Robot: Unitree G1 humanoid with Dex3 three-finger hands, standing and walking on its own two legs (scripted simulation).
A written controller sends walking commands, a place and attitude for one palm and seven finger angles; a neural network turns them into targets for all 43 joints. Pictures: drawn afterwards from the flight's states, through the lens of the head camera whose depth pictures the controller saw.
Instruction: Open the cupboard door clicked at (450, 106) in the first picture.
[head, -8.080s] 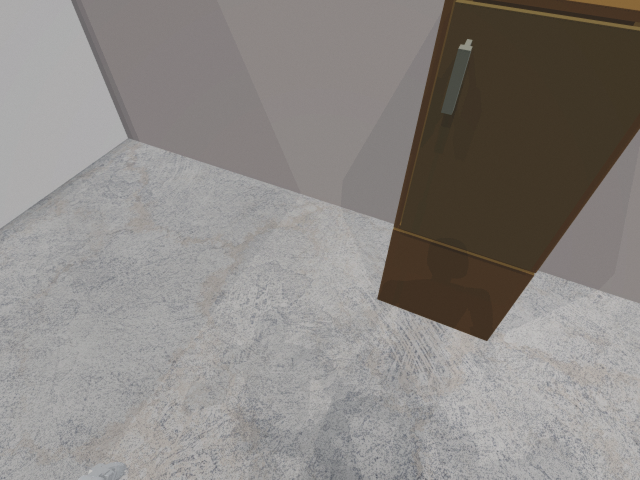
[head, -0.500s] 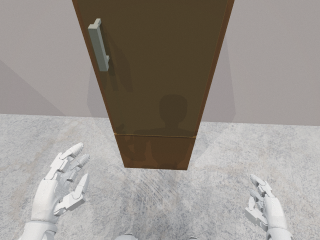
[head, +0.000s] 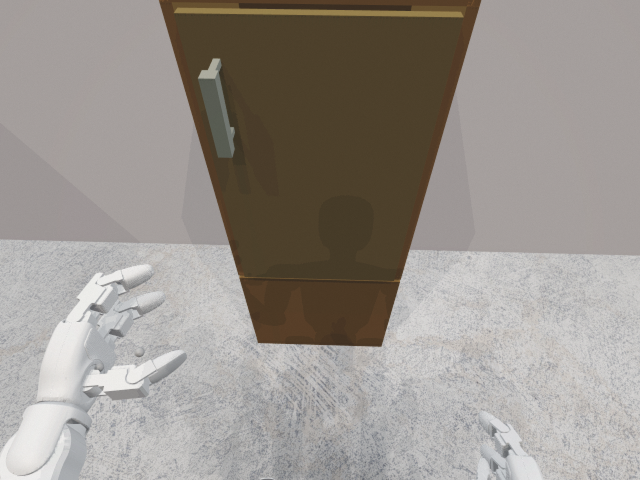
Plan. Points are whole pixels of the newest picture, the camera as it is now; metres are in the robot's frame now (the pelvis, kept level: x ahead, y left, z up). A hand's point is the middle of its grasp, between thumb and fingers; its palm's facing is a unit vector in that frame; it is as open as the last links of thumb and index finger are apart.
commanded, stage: raise the hand with hooked fingers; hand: left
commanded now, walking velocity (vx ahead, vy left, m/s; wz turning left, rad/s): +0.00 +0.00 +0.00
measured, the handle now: (221, 109) +0.57 +0.18 +0.16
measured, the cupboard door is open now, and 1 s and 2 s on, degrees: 0 0 0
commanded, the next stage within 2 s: move the hooked fingers beside the handle in 1.26 s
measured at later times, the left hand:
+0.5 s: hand (85, 279) +0.28 +0.26 +0.15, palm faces +0.08 -1.00 -0.05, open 13.7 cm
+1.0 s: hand (81, 235) +0.31 +0.26 +0.18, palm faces +0.06 -1.00 -0.03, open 14.0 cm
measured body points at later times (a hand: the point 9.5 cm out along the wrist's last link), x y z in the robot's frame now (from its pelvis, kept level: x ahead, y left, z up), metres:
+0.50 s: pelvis +0.01 +0.00 +0.02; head +0.01 -0.01 +0.47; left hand +0.27 +0.31 +0.15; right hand +0.21 -0.22 -0.04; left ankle +0.01 +0.11 -0.70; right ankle +0.01 -0.11 -0.70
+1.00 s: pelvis +0.01 -0.01 +0.03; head +0.01 -0.03 +0.48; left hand +0.30 +0.31 +0.18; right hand +0.19 -0.26 -0.04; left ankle +0.01 +0.11 -0.70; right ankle +0.01 -0.11 -0.70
